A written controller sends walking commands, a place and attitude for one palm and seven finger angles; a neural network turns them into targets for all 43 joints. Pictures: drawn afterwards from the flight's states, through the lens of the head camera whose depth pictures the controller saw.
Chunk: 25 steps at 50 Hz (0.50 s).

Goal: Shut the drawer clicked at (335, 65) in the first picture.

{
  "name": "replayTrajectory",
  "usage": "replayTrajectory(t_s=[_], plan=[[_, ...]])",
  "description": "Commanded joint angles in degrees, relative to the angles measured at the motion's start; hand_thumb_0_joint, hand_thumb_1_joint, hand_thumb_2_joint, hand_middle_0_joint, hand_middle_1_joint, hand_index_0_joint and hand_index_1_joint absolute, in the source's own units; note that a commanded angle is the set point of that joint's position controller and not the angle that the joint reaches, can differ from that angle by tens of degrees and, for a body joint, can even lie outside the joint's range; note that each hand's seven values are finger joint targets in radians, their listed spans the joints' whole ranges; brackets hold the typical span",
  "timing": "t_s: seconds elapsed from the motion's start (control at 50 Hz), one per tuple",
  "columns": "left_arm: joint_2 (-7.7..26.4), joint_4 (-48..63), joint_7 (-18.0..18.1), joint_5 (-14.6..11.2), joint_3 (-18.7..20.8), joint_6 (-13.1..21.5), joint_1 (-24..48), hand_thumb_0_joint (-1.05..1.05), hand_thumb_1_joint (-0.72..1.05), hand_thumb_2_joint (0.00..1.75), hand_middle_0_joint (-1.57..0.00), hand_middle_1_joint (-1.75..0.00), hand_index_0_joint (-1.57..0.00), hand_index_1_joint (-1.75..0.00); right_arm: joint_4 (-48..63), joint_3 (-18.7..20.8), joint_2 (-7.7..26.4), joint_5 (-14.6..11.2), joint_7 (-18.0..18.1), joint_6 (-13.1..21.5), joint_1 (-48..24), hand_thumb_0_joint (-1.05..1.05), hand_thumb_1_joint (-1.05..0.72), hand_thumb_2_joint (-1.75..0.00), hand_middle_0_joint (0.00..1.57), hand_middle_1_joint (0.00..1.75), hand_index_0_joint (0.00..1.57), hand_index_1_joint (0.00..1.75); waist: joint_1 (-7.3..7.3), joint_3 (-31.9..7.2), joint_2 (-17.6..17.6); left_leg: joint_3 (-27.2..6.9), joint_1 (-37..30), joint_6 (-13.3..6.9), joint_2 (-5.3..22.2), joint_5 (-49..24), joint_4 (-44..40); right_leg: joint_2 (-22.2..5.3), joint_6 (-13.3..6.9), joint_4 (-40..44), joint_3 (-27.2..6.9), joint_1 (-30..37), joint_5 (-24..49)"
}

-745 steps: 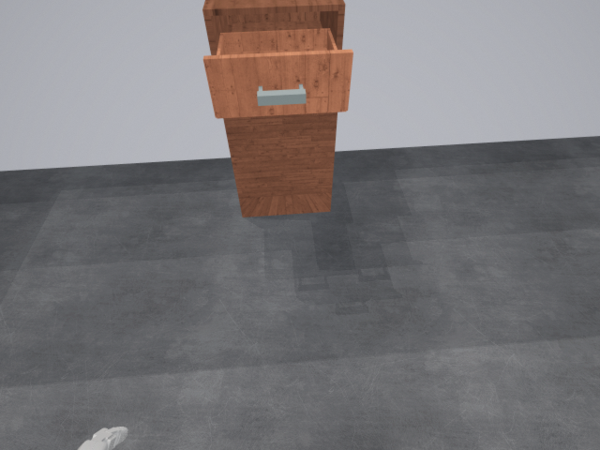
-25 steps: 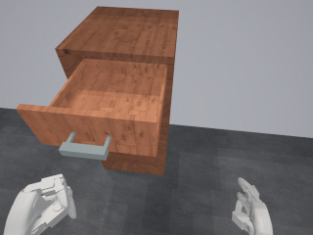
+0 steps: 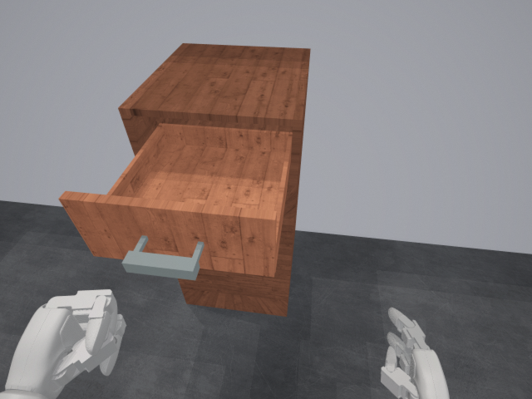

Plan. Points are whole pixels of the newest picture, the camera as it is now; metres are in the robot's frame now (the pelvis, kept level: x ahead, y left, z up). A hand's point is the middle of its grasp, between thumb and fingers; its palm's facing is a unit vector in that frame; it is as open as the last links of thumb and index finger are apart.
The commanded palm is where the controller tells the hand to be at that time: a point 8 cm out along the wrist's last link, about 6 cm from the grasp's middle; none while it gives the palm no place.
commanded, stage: raise the hand and make a fist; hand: left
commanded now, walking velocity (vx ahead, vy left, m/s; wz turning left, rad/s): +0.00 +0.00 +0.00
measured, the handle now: (166, 254) +0.33 +0.22 +0.03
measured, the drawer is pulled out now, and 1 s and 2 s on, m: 0.28 0.28 0.28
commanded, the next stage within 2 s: bring the fist close to the handle in 0.24 s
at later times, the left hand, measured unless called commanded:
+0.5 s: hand (125, 347) +0.15 +0.18 +0.11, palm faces +0.08 -0.99 -0.10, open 3.2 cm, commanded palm +0.11 +0.23 +0.11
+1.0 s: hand (154, 326) +0.20 +0.18 +0.06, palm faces +0.02 -1.00 -0.06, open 3.2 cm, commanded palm +0.16 +0.24 +0.06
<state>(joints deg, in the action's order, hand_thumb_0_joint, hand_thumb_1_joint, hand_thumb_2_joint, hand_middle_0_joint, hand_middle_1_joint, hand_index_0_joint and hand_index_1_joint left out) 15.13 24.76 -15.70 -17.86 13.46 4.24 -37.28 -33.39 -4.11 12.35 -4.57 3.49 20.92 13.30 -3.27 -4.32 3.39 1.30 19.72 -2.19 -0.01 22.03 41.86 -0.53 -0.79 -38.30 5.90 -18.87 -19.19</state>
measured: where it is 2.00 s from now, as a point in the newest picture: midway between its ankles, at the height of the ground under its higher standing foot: outside the picture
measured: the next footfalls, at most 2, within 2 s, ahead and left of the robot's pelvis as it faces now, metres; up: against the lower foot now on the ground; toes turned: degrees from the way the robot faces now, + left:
none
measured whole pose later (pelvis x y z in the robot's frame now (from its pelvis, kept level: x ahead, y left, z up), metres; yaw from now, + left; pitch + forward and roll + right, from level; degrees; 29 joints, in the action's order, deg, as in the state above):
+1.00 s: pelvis +0.01 -0.02 -0.01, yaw +0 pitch +5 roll -1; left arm 12.4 5.2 -19.0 -17.4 13.2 16.1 -27.7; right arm -36.7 0.0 14.6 -2.4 3.4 21.2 13.6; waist -0.7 -3.3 2.5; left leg 0.9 27.1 -0.9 0.4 23.2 44.9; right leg -0.3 -2.1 -43.1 6.2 -27.0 -21.6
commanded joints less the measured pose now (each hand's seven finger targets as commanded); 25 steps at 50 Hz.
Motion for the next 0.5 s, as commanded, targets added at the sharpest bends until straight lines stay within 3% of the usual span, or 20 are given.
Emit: replayTrajectory(t_s=[0.0, 0.04, 0.1, 0.24, 0.32, 0.38, 0.4, 0.48], plan=[[6.8, 13.4, -0.7, -1.1, 4.1, 4.1, 1.0, 0.00, 0.90, 0.90, -1.40, -1.60, -1.40, -1.60, 10.6, 3.0, 6.7, 0.2, 0.4, 5.2, -9.0, 0.00, -0.90, -0.90, 0.20, 0.30, 0.20, 0.30, -0.41, -1.5, 0.8, -4.2, -0.7, 2.0, 0.6, -7.8, -10.0, 1.8, -0.7, 6.7, -0.9, 0.0, 3.5], [7.1, 14.0, -0.1, -0.8, 4.4, 5.5, 0.7, 0.00, 0.90, 0.90, -1.40, -1.60, -1.40, -1.60, 10.2, 3.2, 6.6, 0.4, 0.2, 5.8, -8.4, 0.00, -0.90, -0.90, 0.20, 0.30, 0.20, 0.30, -0.40, -1.7, -0.1, -4.2, -0.8, 2.0, 0.6, -8.6, -9.8, 1.8, -0.7, 6.5, -0.6, 0.1, 4.0], [7.4, 14.3, 0.8, -0.4, 5.0, 7.1, 0.0, 0.00, 0.90, 0.90, -1.40, -1.60, -1.40, -1.60, 9.7, 3.4, 6.6, 0.5, 0.0, 6.3, -8.4, 0.00, -0.90, -0.90, 0.20, 0.30, 0.20, 0.30, -0.62, -1.1, 2.1, -3.7, -0.8, 2.0, 0.5, -8.4, -9.5, 1.7, -0.9, 6.7, -1.0, -0.2, 3.5], [7.6, 8.1, -0.6, -1.8, 6.7, 6.5, 0.3, 0.00, 0.90, 0.90, -1.40, -1.60, -1.40, -1.60, 8.8, 4.0, 6.8, -0.1, 1.0, 6.2, -8.6, 0.00, -0.90, -0.90, 0.20, 0.30, 0.20, 0.30, -0.25, 0.5, -2.5, -2.9, 0.5, 1.4, 0.2, -7.8, -8.3, 1.2, -0.4, 8.7, -3.3, -0.3, 3.4], [8.5, 8.5, -2.3, -2.3, 7.2, 6.7, 1.9, 0.00, 0.90, 0.90, -1.40, -1.60, -1.40, -1.60, 8.6, 3.8, 7.0, -0.2, 1.3, 6.7, -8.7, 0.00, -0.90, -0.90, 0.20, 0.30, 0.20, 0.30, -0.10, 0.0, -1.2, -2.7, -0.1, 1.2, 0.1, -8.5, -7.8, 0.9, -0.2, 9.5, -4.5, 0.2, 3.5], [8.3, 4.0, -2.9, -3.1, 8.2, 7.7, 3.0, 0.00, 0.90, 0.90, -1.40, -1.60, -1.40, -1.60, 7.1, 4.0, 7.3, 0.1, 1.7, 7.1, -8.5, 0.00, -0.90, -0.90, 0.20, 0.30, 0.20, 0.30, 0.24, 1.0, -4.6, -3.0, 0.8, 1.1, 0.1, -8.5, -6.7, 0.7, 0.1, 10.3, -5.6, -0.5, 2.9], [7.3, 3.1, -3.4, -3.2, 7.0, 8.0, 3.6, 0.00, 0.90, 0.90, -1.40, -1.60, -1.40, -1.60, 7.1, 4.0, 7.4, 0.2, 1.7, 7.1, -8.1, 0.00, -0.90, -0.90, 0.20, 0.30, 0.20, 0.30, 0.56, 1.5, -4.2, -2.8, 1.0, 1.0, -0.1, -8.0, -6.6, 0.6, 0.2, 10.5, -5.9, -1.1, 2.2], [8.3, 1.7, -3.4, -2.4, 6.9, 9.8, 7.6, 0.00, 0.90, 0.90, -1.40, -1.60, -1.40, -1.60, 6.4, 4.2, 7.8, 0.6, 1.8, 7.3, -7.8, 0.00, -0.90, -0.90, 0.20, 0.30, 0.20, 0.30, 0.97, 0.8, -1.8, -2.5, 1.3, 1.0, -0.3, -7.4, -5.6, -0.1, 0.3, 10.7, -7.1, -1.6, 0.3]])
